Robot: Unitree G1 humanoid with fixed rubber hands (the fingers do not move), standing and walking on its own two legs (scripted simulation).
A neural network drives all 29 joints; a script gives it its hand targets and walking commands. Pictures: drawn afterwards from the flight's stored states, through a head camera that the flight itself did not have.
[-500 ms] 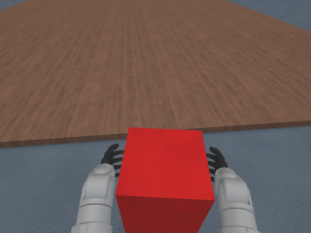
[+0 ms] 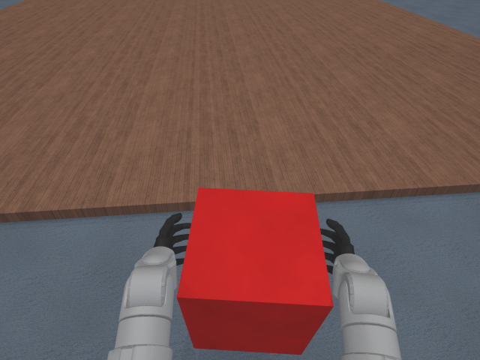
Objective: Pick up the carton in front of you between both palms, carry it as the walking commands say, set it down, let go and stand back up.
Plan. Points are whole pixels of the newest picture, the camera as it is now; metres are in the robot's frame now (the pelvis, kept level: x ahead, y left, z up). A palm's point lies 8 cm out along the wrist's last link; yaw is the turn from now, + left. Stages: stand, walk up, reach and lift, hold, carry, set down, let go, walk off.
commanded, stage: carry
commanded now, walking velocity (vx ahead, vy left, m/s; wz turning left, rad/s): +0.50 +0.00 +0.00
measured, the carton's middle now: (251, 274) +0.31 +0.00 -0.01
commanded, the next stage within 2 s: none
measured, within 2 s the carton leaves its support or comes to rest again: neither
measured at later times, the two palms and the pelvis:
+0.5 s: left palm (162, 198) +0.42 +0.18 +0.07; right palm (311, 193) +0.44 -0.12 +0.08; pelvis +0.19 +0.01 +0.00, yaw +3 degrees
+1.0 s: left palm (180, 113) +0.74 +0.20 +0.09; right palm (288, 117) +0.73 -0.10 +0.09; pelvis +0.50 +0.05 +0.00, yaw +0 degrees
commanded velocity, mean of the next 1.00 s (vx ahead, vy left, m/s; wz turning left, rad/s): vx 0.50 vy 0.00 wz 0.00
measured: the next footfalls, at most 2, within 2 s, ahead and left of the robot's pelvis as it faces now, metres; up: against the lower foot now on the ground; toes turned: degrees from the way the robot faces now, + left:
right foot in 0.34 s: +0.19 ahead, -0.09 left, +0.00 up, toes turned -8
left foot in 0.64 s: +0.41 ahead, +0.14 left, +0.00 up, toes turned +11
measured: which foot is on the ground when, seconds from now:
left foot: down 0.00-0.36, up 0.38-0.62, down 0.64-1.00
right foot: down 0.00-0.12, up 0.14-0.32, down 0.34-0.68, up 0.70-1.00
